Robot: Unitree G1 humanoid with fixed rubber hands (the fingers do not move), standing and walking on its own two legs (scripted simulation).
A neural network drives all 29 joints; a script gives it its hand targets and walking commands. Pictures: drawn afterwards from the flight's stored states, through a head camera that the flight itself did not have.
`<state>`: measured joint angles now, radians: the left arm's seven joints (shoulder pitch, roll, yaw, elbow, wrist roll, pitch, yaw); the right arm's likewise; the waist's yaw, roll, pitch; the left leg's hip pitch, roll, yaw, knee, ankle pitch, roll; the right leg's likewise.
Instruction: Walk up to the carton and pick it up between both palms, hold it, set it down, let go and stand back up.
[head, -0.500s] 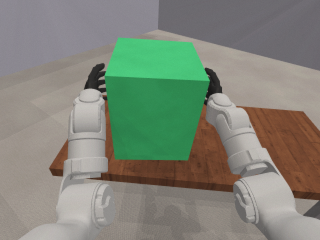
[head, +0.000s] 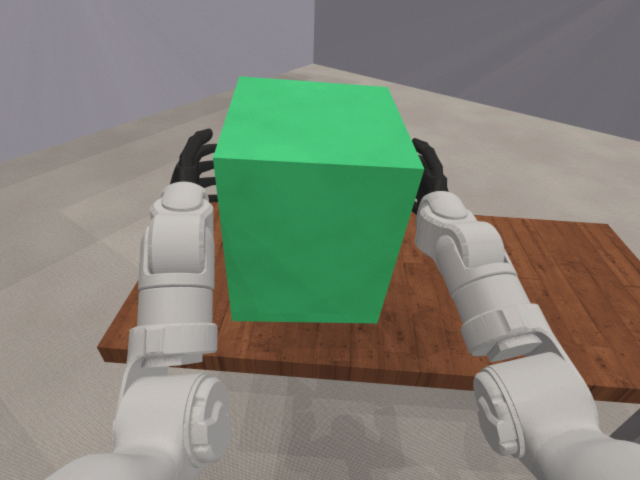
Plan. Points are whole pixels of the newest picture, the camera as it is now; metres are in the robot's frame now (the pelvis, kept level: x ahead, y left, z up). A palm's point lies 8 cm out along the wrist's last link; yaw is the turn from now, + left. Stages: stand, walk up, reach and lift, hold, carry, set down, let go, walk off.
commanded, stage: hold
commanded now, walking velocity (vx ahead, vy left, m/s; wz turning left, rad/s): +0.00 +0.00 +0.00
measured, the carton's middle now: (310, 203) +0.41 -0.01 +0.19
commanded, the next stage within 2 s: none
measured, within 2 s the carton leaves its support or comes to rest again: neither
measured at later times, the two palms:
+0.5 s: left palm (183, 193) +0.36 +0.14 +0.24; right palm (429, 201) +0.35 -0.15 +0.22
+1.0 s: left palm (189, 200) +0.36 +0.14 +0.23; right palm (432, 207) +0.35 -0.15 +0.21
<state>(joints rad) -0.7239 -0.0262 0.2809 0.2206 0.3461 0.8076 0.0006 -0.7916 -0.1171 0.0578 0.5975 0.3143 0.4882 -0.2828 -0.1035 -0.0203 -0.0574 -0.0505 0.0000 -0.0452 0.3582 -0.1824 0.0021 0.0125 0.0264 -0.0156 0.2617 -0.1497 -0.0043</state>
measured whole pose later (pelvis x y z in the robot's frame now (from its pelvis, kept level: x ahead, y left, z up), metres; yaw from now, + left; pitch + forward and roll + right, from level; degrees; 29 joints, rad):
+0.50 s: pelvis -0.02 +0.00 +0.00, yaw +0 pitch -7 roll -1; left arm -0.79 -0.01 0.32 0.32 0.35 0.78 -0.01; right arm -0.84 -0.08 -0.03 0.65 0.25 0.50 -0.27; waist -0.09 -0.03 -0.06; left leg -0.08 0.00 -0.04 0.35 -0.15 0.00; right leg -0.03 0.02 -0.02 0.28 -0.13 -0.01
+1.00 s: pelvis -0.01 +0.00 +0.00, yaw +0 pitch -8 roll -1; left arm -0.73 -0.03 0.31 0.24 0.36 0.81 -0.01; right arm -0.79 -0.09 0.02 0.62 0.29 0.49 -0.28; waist -0.10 -0.04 -0.04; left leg -0.03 0.00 -0.04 0.35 -0.17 0.00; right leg 0.02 0.03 -0.01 0.27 -0.15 -0.01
